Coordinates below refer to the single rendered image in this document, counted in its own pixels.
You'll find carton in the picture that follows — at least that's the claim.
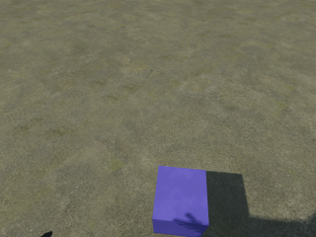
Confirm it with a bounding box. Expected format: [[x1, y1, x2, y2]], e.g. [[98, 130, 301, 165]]
[[152, 165, 209, 237]]

